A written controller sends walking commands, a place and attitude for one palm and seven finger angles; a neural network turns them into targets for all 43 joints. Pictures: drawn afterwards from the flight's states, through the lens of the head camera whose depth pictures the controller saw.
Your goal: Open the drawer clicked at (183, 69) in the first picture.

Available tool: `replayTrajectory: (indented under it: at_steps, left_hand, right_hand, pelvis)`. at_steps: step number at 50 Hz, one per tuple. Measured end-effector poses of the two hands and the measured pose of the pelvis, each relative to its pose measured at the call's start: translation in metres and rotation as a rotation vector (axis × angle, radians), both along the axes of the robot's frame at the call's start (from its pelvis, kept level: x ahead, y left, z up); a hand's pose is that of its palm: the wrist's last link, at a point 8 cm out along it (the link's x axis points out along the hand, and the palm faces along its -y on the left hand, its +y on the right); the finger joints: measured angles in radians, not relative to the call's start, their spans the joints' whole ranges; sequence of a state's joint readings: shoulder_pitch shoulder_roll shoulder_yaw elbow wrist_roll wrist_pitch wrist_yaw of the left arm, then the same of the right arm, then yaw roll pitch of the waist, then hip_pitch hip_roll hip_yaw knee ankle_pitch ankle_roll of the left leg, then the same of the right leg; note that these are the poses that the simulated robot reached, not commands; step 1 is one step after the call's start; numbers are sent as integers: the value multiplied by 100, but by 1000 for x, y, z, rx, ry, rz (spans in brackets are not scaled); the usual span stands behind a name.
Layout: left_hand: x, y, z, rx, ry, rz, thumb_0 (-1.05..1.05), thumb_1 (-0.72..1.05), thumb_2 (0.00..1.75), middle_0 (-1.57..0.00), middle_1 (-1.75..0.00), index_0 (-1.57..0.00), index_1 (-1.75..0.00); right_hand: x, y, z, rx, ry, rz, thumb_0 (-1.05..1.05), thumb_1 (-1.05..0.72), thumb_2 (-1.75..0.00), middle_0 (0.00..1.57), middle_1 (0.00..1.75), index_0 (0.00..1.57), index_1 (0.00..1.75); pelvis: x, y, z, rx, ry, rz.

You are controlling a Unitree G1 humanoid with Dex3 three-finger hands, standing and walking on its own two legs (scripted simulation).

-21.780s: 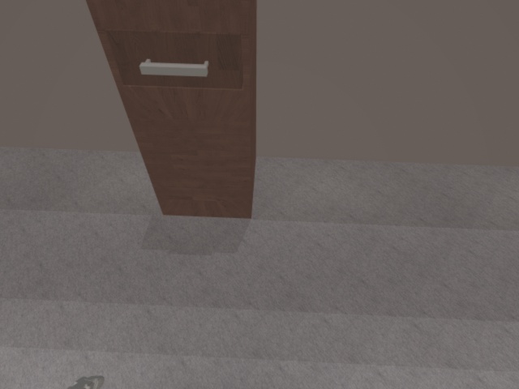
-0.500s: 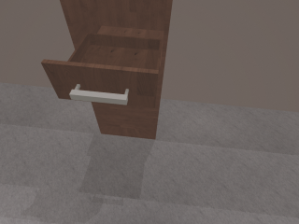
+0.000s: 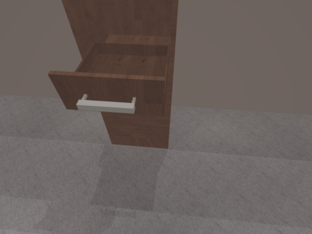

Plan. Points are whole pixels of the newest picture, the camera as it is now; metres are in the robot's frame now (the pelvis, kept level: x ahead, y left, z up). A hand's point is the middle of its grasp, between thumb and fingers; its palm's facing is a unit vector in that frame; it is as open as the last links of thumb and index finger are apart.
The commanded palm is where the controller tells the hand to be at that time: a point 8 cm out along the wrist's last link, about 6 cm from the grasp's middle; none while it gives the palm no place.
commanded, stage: let the arm hang, fingers relaxed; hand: left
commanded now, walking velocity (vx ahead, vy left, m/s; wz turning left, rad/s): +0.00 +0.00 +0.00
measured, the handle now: (107, 102) +0.52 +0.20 +0.01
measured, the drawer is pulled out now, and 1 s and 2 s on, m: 0.28 0.28 0.28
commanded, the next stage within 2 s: look to check the result in 0.28 s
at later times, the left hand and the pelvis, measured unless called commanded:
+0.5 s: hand out of the picture +0.01 +0.17 -0.17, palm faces +0.02 -0.98 -0.21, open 7.4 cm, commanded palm none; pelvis +0.01 +0.00 +0.00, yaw +0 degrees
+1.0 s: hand out of the picture +0.04 +0.19 -0.17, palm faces +0.01 -0.97 -0.25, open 7.4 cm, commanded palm none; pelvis +0.02 -0.01 +0.00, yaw -1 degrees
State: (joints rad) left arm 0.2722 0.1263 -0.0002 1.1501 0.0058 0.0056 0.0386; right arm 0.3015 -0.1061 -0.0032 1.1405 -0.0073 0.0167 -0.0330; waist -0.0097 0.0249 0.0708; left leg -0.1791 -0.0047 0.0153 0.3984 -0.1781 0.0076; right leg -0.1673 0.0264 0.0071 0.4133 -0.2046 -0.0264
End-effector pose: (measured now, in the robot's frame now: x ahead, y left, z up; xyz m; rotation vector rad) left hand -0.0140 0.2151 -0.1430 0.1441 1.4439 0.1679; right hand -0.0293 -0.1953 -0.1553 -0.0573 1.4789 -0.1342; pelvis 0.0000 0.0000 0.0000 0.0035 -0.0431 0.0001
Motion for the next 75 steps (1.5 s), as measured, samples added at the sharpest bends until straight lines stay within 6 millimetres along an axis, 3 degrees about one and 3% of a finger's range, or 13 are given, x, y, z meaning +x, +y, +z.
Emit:
replayTrajectory:
  at_steps: [3, 9, 21, 32, 75]
  left_hand:
    - [14, -3, -1, 1, -34, -15, 1, 92, 90, -20, -30, -20, -30]
    - [24, 2, 0, 12, -54, -18, 1, 93, 90, -20, -30, -20, -30]
    - [19, 3, 0, 9, -17, -9, 1, 91, 90, -20, -30, -20, -30]
    - [21, 4, 1, 11, -5, -11, 0, 91, 90, -20, -30, -20, -30]
    - [94, 47, 16, 98, -135, -77, 1, 90, 90, -20, -30, -20, -30]
  right_hand:
    - [3, 1, 0, 3, -15, -9, 0, -90, -90, 20, 30, 20, 30]
    - [7, -3, 1, -7, -26, -19, 0, -90, -90, 20, 30, 20, 30]
    - [12, -20, 5, -48, -9, -13, 0, -91, -90, 20, 30, 20, 30]
    - [29, -26, 7, -64, -37, -3, 0, -91, -90, 20, 30, 20, 30]
    - [92, -71, 22, -162, -145, 43, 0, -90, -90, 20, 30, 20, 30]
  pelvis:
    - [1, -1, 0, 0, 0, -3]
    - [3, -3, 0, -1, 3, -6]
    - [8, -4, 1, -2, 6, -7]
    - [12, -4, 2, -2, 6, -12]
    - [27, -3, 6, -2, 12, -16]
